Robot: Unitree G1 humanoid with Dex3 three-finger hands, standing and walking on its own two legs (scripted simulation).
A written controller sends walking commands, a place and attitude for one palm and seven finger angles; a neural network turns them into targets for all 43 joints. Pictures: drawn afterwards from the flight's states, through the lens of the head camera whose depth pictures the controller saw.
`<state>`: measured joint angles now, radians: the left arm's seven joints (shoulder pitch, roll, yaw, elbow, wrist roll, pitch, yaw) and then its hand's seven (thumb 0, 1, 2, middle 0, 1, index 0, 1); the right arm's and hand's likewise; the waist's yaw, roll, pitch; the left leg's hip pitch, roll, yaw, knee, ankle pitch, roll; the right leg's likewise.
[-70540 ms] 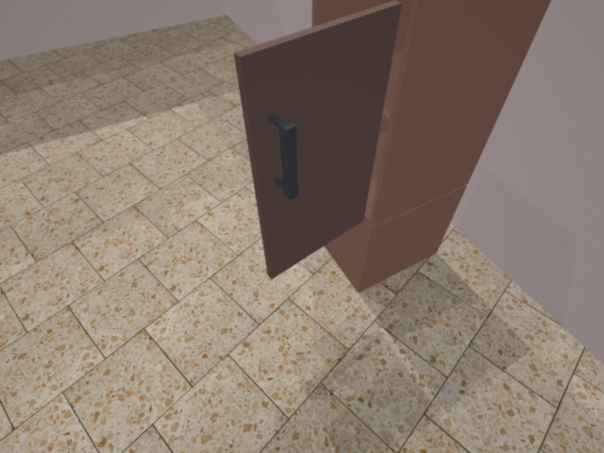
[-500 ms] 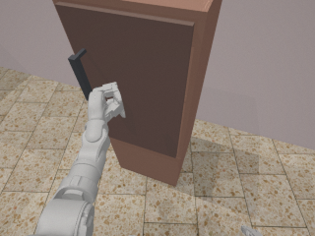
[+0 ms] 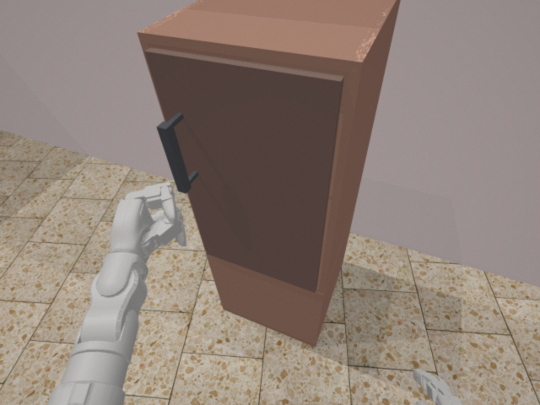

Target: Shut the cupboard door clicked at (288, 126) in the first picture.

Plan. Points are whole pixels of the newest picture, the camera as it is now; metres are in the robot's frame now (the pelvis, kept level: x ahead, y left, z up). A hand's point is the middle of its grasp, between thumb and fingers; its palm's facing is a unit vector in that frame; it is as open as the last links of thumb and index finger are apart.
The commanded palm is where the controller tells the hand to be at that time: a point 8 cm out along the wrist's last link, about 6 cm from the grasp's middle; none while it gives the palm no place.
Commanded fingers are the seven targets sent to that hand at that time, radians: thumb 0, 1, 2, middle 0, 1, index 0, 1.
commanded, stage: draw the hand back to the body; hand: left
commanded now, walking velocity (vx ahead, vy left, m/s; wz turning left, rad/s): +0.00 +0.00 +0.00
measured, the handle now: (181, 154) +0.56 +0.20 +0.08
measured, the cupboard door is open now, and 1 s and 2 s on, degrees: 0 0 0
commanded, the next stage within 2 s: step back with the hand held close in 1.10 s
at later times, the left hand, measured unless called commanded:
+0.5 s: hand (65, 270) +0.24 +0.25 +0.16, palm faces +0.31 -0.90 -0.31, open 4.4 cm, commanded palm +0.19 +0.29 +0.18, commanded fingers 0.00 0.90 0.90 -0.47 -0.60 -0.47 -0.60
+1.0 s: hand (3, 299) +0.20 +0.28 +0.18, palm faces +0.46 -0.81 -0.38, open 7.3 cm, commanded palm +0.15 +0.32 +0.20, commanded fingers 0.00 0.90 0.90 -0.20 -0.30 -0.20 -0.30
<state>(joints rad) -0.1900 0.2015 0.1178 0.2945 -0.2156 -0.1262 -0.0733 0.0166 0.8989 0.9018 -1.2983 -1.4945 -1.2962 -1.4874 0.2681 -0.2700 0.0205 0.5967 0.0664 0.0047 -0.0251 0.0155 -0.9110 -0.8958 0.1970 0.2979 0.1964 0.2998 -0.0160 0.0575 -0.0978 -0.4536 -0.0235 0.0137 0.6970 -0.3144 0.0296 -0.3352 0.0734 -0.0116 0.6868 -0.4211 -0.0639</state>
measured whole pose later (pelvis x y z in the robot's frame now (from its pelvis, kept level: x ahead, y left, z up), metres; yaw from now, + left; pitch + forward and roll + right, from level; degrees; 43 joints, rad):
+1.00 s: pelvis +0.01 +0.02 +0.02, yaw +1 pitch -3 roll +0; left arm 0.46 0.33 0.32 -0.35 -0.09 -0.06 0.10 0.01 0.89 0.90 -0.23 -0.33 -0.23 -0.32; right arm 0.19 -0.24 0.02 0.63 0.03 -0.04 -0.06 0.02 -0.91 -0.90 0.20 0.30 0.20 0.30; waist 0.06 0.07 -0.03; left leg -0.18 -0.06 0.00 0.44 -0.21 0.06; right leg -0.04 0.04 -0.01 0.40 -0.31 -0.04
